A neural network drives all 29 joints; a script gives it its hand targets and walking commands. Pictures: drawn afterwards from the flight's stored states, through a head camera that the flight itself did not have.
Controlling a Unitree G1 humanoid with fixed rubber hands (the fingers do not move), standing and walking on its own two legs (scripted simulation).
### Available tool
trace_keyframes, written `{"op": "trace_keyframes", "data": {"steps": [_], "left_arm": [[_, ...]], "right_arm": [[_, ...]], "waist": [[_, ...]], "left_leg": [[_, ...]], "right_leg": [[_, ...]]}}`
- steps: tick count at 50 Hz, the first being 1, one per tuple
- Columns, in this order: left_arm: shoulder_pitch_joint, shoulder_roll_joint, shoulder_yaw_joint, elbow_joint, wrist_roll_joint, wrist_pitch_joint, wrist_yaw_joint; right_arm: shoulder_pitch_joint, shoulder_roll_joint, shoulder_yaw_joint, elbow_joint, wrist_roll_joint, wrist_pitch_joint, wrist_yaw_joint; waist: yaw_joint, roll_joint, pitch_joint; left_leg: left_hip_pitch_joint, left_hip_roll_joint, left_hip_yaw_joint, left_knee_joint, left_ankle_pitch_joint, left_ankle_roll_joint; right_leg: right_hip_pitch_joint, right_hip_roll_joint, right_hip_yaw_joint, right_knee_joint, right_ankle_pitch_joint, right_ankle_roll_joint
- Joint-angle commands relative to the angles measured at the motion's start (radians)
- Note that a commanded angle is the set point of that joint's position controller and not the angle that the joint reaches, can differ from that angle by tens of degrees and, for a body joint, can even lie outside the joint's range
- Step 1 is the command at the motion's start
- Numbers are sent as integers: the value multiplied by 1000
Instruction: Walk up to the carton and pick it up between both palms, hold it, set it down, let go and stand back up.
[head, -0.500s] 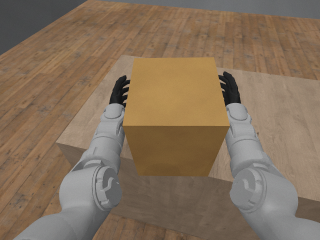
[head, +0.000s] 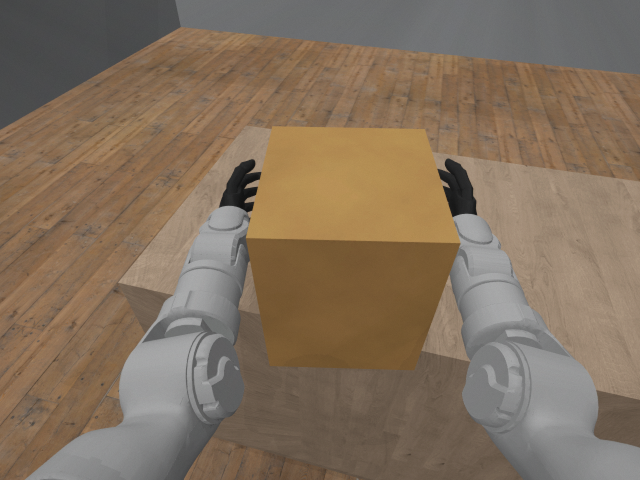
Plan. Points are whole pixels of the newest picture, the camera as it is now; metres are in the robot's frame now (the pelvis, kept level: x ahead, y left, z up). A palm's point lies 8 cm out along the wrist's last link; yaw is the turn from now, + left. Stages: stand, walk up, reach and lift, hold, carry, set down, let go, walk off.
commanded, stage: reach and lift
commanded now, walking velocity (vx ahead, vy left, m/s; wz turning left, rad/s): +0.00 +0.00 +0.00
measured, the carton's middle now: (344, 251) +0.39 +0.00 +0.10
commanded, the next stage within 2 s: hold in 1.96 s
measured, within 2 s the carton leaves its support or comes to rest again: neither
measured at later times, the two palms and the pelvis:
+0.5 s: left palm (220, 208) +0.40 +0.16 +0.16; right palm (447, 209) +0.41 -0.13 +0.16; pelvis +0.00 +0.01 +0.00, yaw +0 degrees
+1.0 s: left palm (204, 180) +0.40 +0.17 +0.21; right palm (448, 178) +0.41 -0.12 +0.21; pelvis +0.00 +0.01 +0.00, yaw +1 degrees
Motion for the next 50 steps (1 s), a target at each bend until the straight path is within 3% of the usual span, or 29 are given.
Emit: {"op": "trace_keyframes", "data": {"steps": [1, 3, 4, 6, 7, 9, 11, 13, 14, 16, 18, 20, 23, 25, 27, 28, 29, 30, 31, 32, 34, 35, 37, 38, 41, 43, 47, 49, 50], "left_arm": [[-828, -599, -433, -452, -201, -63, -83], [-853, -614, -485, -480, -217, -74, -62], [-867, -613, -514, -463, -228, -70, -54], [-806, -587, -482, -431, -236, -43, -45], [-748, -583, -467, -405, -222, -14, -49], [-674, -474, -307, -236, -145, 50, -91], [-537, -407, -200, -189, -52, 133, -155], [-460, -407, -147, -178, 23, 209, -202], [-493, -364, -119, -194, 57, 236, -238], [-486, -401, -163, -235, 49, 279, -257], [-506, -421, -176, -242, 28, 286, -258], [-494, -515, -300, -380, -82, 251, -217], [-736, -676, -611, -737, -295, 155, -133], [-964, -731, -817, -1084, -440, 87, -65], [-998, -729, -903, -1189, -488, 65, -7], [-969, -670, -861, -1111, -468, 81, 2], [-909, -648, -824, -1018, -431, 103, -3], [-772, -548, -669, -818, -315, 151, -33], [-584, -469, -537, -661, -218, 213, -75], [-474, -413, -396, -516, -85, 284, -131], [-325, -362, -272, -420, 63, 396, -250], [-382, -331, -240, -398, 95, 437, -310], [-438, -325, -313, -391, 49, 510, -421], [-453, -317, -309, -353, 40, 537, -449], [-467, -441, -354, -327, -63, 511, -415], [-519, -521, -392, -374, -145, 452, -341], [-778, -762, -785, -868, -413, 289, -144], [-856, -763, -877, -1081, -482, 241, -77], [-889, -729, -864, -1131, -477, 226, -50]], "right_arm": [[-862, 612, 463, -307, 119, -127, 140], [-870, 621, 458, -299, 110, -124, 142], [-857, 609, 448, -281, 108, -124, 143], [-775, 614, 454, -226, 111, -91, 133], [-727, 597, 450, -187, 135, -73, 126], [-616, 523, 331, -18, 100, -2, 114], [-519, 501, 338, 20, 146, 76, 93], [-564, 469, 357, -8, 208, 125, 88], [-549, 443, 327, 34, 211, 159, 84], [-602, 415, 348, -47, 246, 162, 91], [-734, 427, 385, -167, 255, 133, 86], [-882, 471, 499, -393, 307, 70, 68], [-1070, 595, 720, -729, 415, 5, 63], [-1134, 654, 840, -930, 482, -30, 62], [-958, 707, 845, -828, 458, -5, 54], [-832, 689, 794, -672, 422, 35, 46], [-707, 658, 739, -549, 388, 70, 37], [-515, 618, 654, -302, 338, 132, 28], [-350, 574, 597, -134, 300, 193, 10], [-262, 514, 514, 33, 269, 248, 8], [-355, 414, 496, -38, 316, 320, 10], [-436, 354, 474, -65, 325, 354, 13], [-634, 264, 441, -230, 371, 380, 4], [-671, 264, 444, -256, 385, 396, 2], [-898, 322, 498, -445, 438, 329, 9], [-995, 386, 517, -557, 451, 255, 4], [-1180, 578, 733, -959, 542, 119, 23], [-1146, 627, 826, -1089, 574, 98, 14], [-1000, 632, 816, -964, 553, 125, 8]], "waist": [[-50, -24, -802], [-58, 5, -906], [-79, 21, -863], [-77, -28, -741], [-67, -9, -644], [-94, -43, -296], [-63, -51, -50], [-20, -44, 34], [-36, -38, 103], [-41, -8, 27], [-42, -47, -62], [-55, -48, -348], [-79, -19, -943], [-74, 84, -1374], [-93, 132, -1313], [-94, 113, -1075], [-130, 98, -924], [-145, 76, -554], [-170, 19, -268], [-156, 7, 0], [-107, -29, 201], [-117, -20, 263], [-142, 1, 197], [-149, -33, 210], [-92, -45, 34], [-96, -8, -153], [-132, 79, -918], [-101, 128, -1255], [-112, 152, -1237]], "left_leg": [[39, -2, -26, -33, 159, -13], [50, 0, -34, -24, 155, -18], [26, -2, -34, -27, 120, -22], [26, -4, -32, -37, 111, -11], [49, -8, -35, -41, 129, -16], [-24, -20, -28, -95, -42, 12], [-41, -19, -20, -117, -62, 31], [11, -14, -31, -128, -59, 35], [-10, -21, -22, -146, -145, 47], [5, -11, -22, -147, -94, 41], [22, -12, -23, -128, -36, 42], [95, -13, -31, -64, 182, 7], [248, -26, -63, 54, 507, -51], [387, -16, -95, 155, 709, -87], [402, -2, -117, 170, 725, -99], [347, 2, -114, 140, 635, -89], [319, 4, -118, 114, 512, -81], [231, -1, -93, 54, 324, -50], [131, -12, -70, 5, 202, -22], [86, -6, -66, -71, 49, -6], [57, -9, -46, -153, -114, 35], [40, -9, -28, -186, -175, 39], [13, 6, -18, -205, -179, 31], [-7, -4, -9, -216, -195, 42], [-66, 12, -28, -176, -145, 22], [-63, 22, -48, -127, -34, -20], [266, 16, -94, 63, 445, -87], [410, 13, -113, 149, 628, -103], [422, 17, -119, 153, 639, -111]], "right_leg": [[298, -21, -4, 29, 262, 58], [292, -22, -2, 27, 261, 45], [245, -25, -10, 25, 223, 47], [262, -20, -13, 18, 207, 51], [260, -21, -15, 8, 218, 54], [195, -45, 4, -50, 32, 73], [230, -49, 5, -71, 5, 91], [187, -32, 0, -95, -39, 85], [155, -47, 18, -119, -138, 93], [150, -22, 10, -116, -150, 61], [165, -9, -6, -111, -106, 57], [259, 6, -12, -67, 146, 50], [404, 31, -11, 26, 497, 57], [389, 49, -15, 74, 607, 53], [278, 55, -12, 65, 550, 48], [212, 35, -2, 27, 474, 50], [187, 23, 2, 10, 402, 49], [158, 0, 6, -30, 285, 55], [228, -35, 18, -47, 310, 72], [189, -58, 20, -83, 134, 85], [173, -59, 40, -115, -54, 101], [158, -49, 45, -141, -152, 88], [200, -14, 38, -152, -215, 42], [228, -9, 38, -154, -215, 38], [190, 0, 14, -134, -192, 22], [182, 14, 3, -106, -59, 19], [210, 57, -19, 2, 283, 30], [267, 63, -6, 34, 431, 39], [249, 58, 3, 29, 436, 33]]}}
